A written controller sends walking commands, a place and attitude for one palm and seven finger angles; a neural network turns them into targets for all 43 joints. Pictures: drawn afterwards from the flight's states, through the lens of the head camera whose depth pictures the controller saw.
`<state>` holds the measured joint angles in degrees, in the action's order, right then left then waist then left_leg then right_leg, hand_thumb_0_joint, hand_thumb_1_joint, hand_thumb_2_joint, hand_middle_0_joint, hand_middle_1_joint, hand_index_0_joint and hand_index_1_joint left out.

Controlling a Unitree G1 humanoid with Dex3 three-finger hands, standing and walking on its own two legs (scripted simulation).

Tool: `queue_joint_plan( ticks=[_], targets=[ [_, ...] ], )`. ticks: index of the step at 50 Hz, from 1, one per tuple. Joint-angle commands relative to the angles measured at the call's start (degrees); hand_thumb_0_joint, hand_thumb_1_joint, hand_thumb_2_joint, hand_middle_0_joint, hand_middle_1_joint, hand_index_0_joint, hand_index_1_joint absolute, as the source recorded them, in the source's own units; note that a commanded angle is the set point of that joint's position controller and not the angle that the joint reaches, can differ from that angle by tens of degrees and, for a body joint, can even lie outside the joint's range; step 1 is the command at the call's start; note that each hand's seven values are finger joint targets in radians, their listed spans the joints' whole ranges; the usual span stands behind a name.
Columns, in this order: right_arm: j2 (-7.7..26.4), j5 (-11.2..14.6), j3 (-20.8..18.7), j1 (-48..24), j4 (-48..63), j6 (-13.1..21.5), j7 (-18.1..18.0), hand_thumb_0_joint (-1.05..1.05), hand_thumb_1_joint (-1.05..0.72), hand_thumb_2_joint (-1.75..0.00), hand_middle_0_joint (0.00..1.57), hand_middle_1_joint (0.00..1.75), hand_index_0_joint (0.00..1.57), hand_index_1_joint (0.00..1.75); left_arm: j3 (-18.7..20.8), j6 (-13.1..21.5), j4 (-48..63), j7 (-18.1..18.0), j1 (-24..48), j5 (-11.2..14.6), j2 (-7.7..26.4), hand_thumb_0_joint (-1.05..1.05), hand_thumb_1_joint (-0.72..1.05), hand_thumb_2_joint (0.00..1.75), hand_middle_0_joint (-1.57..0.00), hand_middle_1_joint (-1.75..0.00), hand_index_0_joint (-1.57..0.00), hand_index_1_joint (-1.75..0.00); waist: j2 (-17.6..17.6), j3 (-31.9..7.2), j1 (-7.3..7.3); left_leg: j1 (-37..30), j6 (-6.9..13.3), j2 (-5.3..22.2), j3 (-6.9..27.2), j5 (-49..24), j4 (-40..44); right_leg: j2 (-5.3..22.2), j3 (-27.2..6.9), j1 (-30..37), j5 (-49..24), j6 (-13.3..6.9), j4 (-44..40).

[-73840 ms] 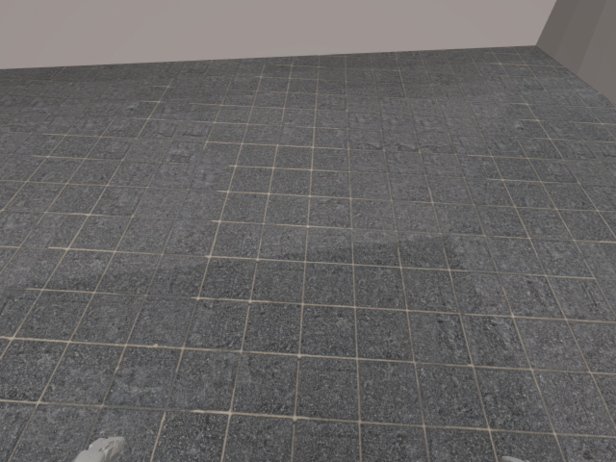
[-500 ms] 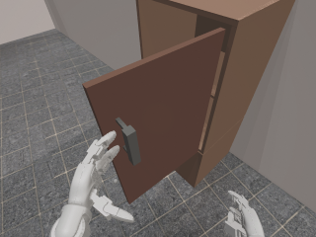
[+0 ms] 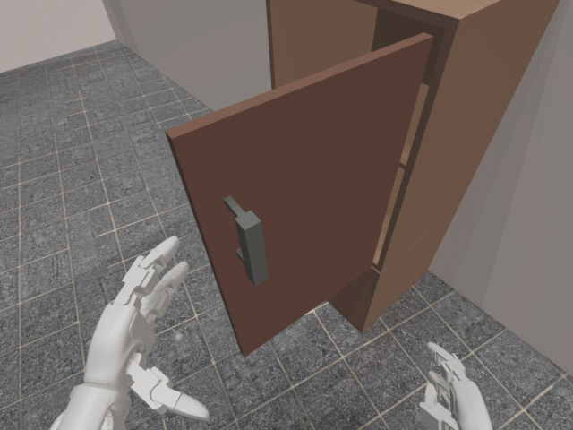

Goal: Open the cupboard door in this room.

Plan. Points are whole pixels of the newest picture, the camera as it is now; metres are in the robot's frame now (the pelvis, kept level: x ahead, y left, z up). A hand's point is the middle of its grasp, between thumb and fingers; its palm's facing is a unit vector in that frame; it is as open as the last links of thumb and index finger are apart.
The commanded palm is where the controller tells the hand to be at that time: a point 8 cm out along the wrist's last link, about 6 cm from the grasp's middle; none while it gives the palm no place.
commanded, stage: draw the hand back to the body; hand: left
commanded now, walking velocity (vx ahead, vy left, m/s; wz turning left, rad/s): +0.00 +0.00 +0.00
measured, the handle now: (244, 241) +0.33 +0.09 +0.11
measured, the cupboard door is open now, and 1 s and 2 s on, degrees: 86 86 86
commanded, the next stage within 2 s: step back with the hand held close in 1.48 s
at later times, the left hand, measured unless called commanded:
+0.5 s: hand (102, 326) +0.19 +0.21 +0.14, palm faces +0.17 -0.96 -0.23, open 15.8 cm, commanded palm +0.15 +0.26 +0.15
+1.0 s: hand (52, 285) +0.22 +0.27 +0.17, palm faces +0.39 -0.83 -0.40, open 10.3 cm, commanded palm +0.17 +0.31 +0.19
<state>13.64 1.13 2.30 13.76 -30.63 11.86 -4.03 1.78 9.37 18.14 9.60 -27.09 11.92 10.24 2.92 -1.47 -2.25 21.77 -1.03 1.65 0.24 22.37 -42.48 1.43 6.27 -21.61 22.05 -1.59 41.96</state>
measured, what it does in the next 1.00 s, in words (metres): stands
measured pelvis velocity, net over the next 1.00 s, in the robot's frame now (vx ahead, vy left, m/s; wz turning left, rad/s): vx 0.02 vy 0.02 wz -0.03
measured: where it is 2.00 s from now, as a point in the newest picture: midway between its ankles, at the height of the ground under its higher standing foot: outside the picture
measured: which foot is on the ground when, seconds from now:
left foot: down 0.00-1.00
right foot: down 0.00-1.00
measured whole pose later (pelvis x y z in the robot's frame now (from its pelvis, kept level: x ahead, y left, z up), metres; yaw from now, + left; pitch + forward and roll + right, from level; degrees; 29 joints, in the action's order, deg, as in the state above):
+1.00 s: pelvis +0.02 +0.02 +0.03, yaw -2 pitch -5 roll +0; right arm 12.5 -0.9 2.1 10.7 -37.0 6.9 -4.6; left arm 15.8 4.3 22.6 -6.9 -27.4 2.1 18.3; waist 3.0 2.6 -4.2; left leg 3.5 0.7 0.5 -2.3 15.9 -23.9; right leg 1.6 4.1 -3.8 14.3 0.4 22.7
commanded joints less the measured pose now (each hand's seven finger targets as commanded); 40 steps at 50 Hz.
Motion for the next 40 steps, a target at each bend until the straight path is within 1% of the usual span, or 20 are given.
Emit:
queue_joint_plan(
  ticks=[1, 4, 7, 12, 14, 15, 18, 19, 20, 21, 22, 23, 24, 25, 27, 29, 30, 33, 34, 40],
  targets=[
    [4.6, 0.3, -1.9, -5.7, 9.7, 4.2, -0.5, 0.00, -0.90, -0.90, 0.20, 0.30, 0.20, 0.30, 6.4, 2.9, 14.8, -1.6, 4.1, 1.1, 6.5, 0.00, -0.50, 0.30, -0.15, -0.30, -0.15, -0.30, -1.6, -8.5, -0.72, -1.5, 2.0, -2.6, 0.5, -10.8, 6.6, -0.6, -4.4, 5.6, -11.8, 0.7, -8.5],
    [4.7, 0.6, -1.7, -6.5, 9.4, 4.3, -0.5, 0.00, -0.90, -0.90, 0.20, 0.30, 0.20, 0.30, 7.9, 1.0, 13.4, -1.1, 3.4, 2.1, 7.1, 0.00, -0.50, 0.30, -0.15, -0.30, -0.15, -0.30, -4.0, -6.4, -0.85, -0.8, 2.0, -2.4, 0.6, -10.9, 7.3, -0.7, -4.2, 6.2, -12.3, 0.9, -9.4],
    [5.1, 0.9, -1.5, -6.9, 9.5, 4.7, -0.6, 0.00, -0.90, -0.90, 0.20, 0.30, 0.20, 0.30, 7.7, -1.0, 14.6, 0.3, 3.5, 2.8, 7.1, 0.00, -0.50, 0.30, -0.15, -0.30, -0.15, -0.30, -1.7, -4.8, -0.80, -1.7, 2.0, -2.3, 0.6, -10.2, 8.4, -1.0, -3.5, 5.6, -11.3, 0.8, -10.1],
    [5.5, 1.0, -1.2, -7.1, 9.2, 5.3, -0.9, 0.00, -0.90, -0.90, 0.20, 0.30, 0.20, 0.30, 9.4, -3.5, 16.4, 1.3, 5.2, 3.5, 8.6, 0.00, -0.50, 0.30, -0.15, -0.30, -0.15, -0.30, -2.4, -3.3, -0.78, -2.8, 2.0, -2.1, 1.2, -9.5, 9.7, -1.2, -2.9, 5.6, -9.6, 0.8, -11.2],
    [5.4, 0.9, -1.2, -7.3, 9.2, 5.7, -1.0, 0.00, -0.90, -0.90, 0.20, 0.30, 0.20, 0.30, 10.6, -3.5, 18.3, 1.4, 5.3, 3.7, 9.4, 0.00, -0.50, 0.30, -0.15, -0.30, -0.15, -0.30, -1.9, -4.6, -1.05, -4.1, 2.1, -2.2, 1.3, -10.8, 9.8, -1.2, -2.8, 6.4, -11.1, 0.8, -11.2],
    [5.4, 0.9, -1.2, -7.1, 8.8, 5.7, -1.1, 0.00, -0.90, -0.90, 0.20, 0.30, 0.20, 0.30, 11.5, -3.8, 17.5, 1.4, 5.0, 3.9, 9.9, 0.00, -0.50, 0.30, -0.15, -0.30, -0.15, -0.30, -2.1, -4.1, -1.15, -4.0, 2.0, -2.1, 1.3, -10.5, 10.0, -1.4, -2.6, 6.2, -10.7, 0.8, -11.3],
    [5.7, 1.0, -1.1, -7.3, 7.8, 5.9, -1.4, 0.00, -0.90, -0.90, 0.20, 0.30, 0.20, 0.30, 13.2, -4.0, 17.0, 1.6, 6.7, 4.4, 11.1, 0.00, -0.40, 0.34, -0.15, -0.30, -0.15, -0.30, -2.0, -3.2, -1.05, -4.4, 1.9, -2.0, 1.6, -9.8, 10.6, -1.6, -2.5, 6.4, -9.3, 0.7, -12.3],
    [5.6, 1.1, -0.9, -7.7, 7.9, 6.1, -1.3, 0.00, -0.90, -0.90, 0.20, 0.30, 0.20, 0.30, 12.2, -4.0, 17.7, 1.9, 7.6, 4.6, 10.0, 0.00, -0.36, 0.36, -0.16, -0.30, -0.16, -0.30, -0.1, -2.9, -0.85, -4.9, 1.8, -2.1, 1.6, -9.8, 11.0, -1.5, -2.4, 6.4, -9.4, 0.6, -12.4],
    [5.6, 1.1, -0.8, -7.5, 7.8, 6.3, -1.4, 0.00, -0.90, -0.90, 0.20, 0.30, 0.20, 0.30, 12.5, -4.2, 17.7, 2.1, 8.1, 4.7, 10.4, 0.00, -0.32, 0.37, -0.16, -0.30, -0.16, -0.30, 0.0, -3.0, -0.85, -5.3, 1.8, -2.1, 1.9, -10.0, 11.4, -1.6, -2.1, 6.6, -9.7, 0.6, -12.4],
    [5.0, -0.2, -1.1, -8.1, 7.3, 5.5, -2.3, 0.00, -0.90, -0.90, 0.20, 0.30, 0.20, 0.30, 13.8, -2.6, 21.8, -6.4, 9.2, -4.4, 17.8, 0.00, -0.29, 0.39, -0.16, -0.30, -0.16, -0.30, 0.7, -2.1, -1.99, -5.8, 2.1, -1.7, 1.0, -9.2, 13.5, -0.7, -4.6, 8.9, -8.6, 0.3, -15.6],
    [4.2, -0.9, -0.8, -7.6, 6.9, 5.1, -2.5, 0.00, -0.90, -0.90, 0.20, 0.30, 0.20, 0.30, 11.5, -3.2, 18.7, -9.9, 4.9, -5.4, 12.5, 0.00, -0.26, 0.40, -0.16, -0.30, -0.16, -0.30, 0.0, 0.8, -1.05, -6.3, 1.9, -1.9, 0.7, -8.7, 14.0, -0.4, -4.2, 8.0, -7.3, 0.3, -17.2],
    [4.6, -0.9, -1.0, -7.6, 6.6, 4.8, -2.4, 0.00, -0.90, -0.90, 0.20, 0.30, 0.20, 0.30, 11.2, -3.5, 17.8, -11.6, 4.3, -6.0, 12.4, 0.00, -0.22, 0.42, -0.16, -0.30, -0.16, -0.30, -2.6, 1.3, -1.01, -6.3, 1.9, -1.7, 0.9, -8.0, 14.1, -0.2, -4.4, 8.0, -6.0, 0.4, -18.1],
    [4.2, -1.1, -0.8, -7.8, 6.1, 4.1, -2.2, 0.00, -0.90, -0.90, 0.20, 0.30, 0.20, 0.30, 10.1, -3.5, 17.3, -12.7, 3.1, -6.9, 10.8, 0.00, -0.18, 0.43, -0.16, -0.30, -0.16, -0.30, -1.8, 1.9, -0.82, -7.0, 2.0, -1.4, 0.9, -8.4, 14.9, -0.2, -4.0, 8.5, -6.1, 0.4, -18.2],
    [4.4, -1.2, -1.0, -8.1, 5.9, 3.5, -2.1, 0.00, -0.90, -0.90, 0.20, 0.30, 0.20, 0.30, 10.7, -3.2, 17.7, -13.7, 3.1, -7.6, 11.7, 0.00, -0.15, 0.45, -0.16, -0.30, -0.16, -0.30, -1.3, 1.1, -0.97, -8.1, 2.0, -1.2, 0.7, -9.3, 15.6, -0.2, -3.8, 9.5, -7.0, 0.4, -18.3],
    [4.4, -1.3, -1.0, -8.5, 5.6, 2.9, -1.8, 0.00, -0.90, -0.90, 0.20, 0.30, 0.20, 0.30, 10.5, -2.5, 18.9, -14.9, 3.7, -8.7, 11.9, 0.00, -0.08, 0.48, -0.16, -0.30, -0.16, -0.30, 2.1, 0.6, -0.91, -9.9, 1.8, -1.1, 0.6, -10.1, 17.2, -0.2, -3.8, 10.8, -8.0, 0.3, -18.7],
    [4.6, -1.7, -1.1, -8.9, 5.1, 2.5, -1.8, 0.00, -0.90, -0.90, 0.20, 0.30, 0.20, 0.30, 11.5, -2.0, 18.9, -16.1, 4.2, -9.3, 13.1, 0.00, -0.01, 0.51, -0.17, -0.30, -0.17, -0.30, 1.8, 0.4, -1.02, -10.5, 1.8, -1.0, 0.6, -10.1, 18.6, -0.2, -3.8, 12.4, -8.0, 0.3, -19.6],
    [4.6, -1.7, -1.3, -8.9, 5.0, 2.2, -1.9, 0.00, -0.90, -0.90, 0.20, 0.30, 0.20, 0.30, 12.5, -1.8, 18.8, -16.6, 4.3, -9.6, 14.0, 0.00, 0.02, 0.52, -0.17, -0.30, -0.17, -0.30, 0.3, -0.3, -1.12, -11.1, 1.9, -0.8, 0.7, -10.7, 19.1, -0.3, -3.7, 13.2, -8.3, 0.3, -19.8],
    [4.8, -1.9, -1.5, -9.6, 4.2, 1.8, -1.9, 0.00, -0.90, -0.90, 0.20, 0.30, 0.20, 0.30, 14.9, -1.2, 18.8, -17.5, 4.3, -10.1, 16.0, 0.00, 0.13, 0.57, -0.17, -0.30, -0.17, -0.30, -0.4, -1.3, -1.55, -12.7, 1.9, -0.7, 0.6, -13.9, 20.2, -0.4, -3.6, 15.7, -11.3, 0.1, -20.4],
    [4.5, -2.0, -1.5, -9.6, 4.2, 1.6, -1.9, 0.00, -0.90, -0.90, 0.20, 0.30, 0.20, 0.30, 14.7, -1.1, 18.8, -17.6, 3.6, -10.1, 15.2, 0.00, 0.17, 0.58, -0.17, -0.30, -0.17, -0.30, 0.3, -1.3, -1.59, -13.0, 1.9, -0.7, 0.6, -14.9, 20.8, -0.3, -3.6, 16.4, -12.5, 0.2, -20.3],
    [4.8, -1.9, -2.0, -10.0, 3.1, -0.2, -1.5, 0.00, -0.90, -0.90, 0.20, 0.30, 0.20, 0.30, 16.9, -1.2, 16.5, -17.8, 3.7, -10.0, 15.5, 0.00, 0.37, 0.68, -0.18, -0.30, -0.18, -0.30, 0.8, 0.1, -1.69, -14.6, 1.7, -0.5, 0.1, -19.7, 21.8, -0.6, -3.5, 18.0, -16.7, 0.2, -21.3]
  ],
)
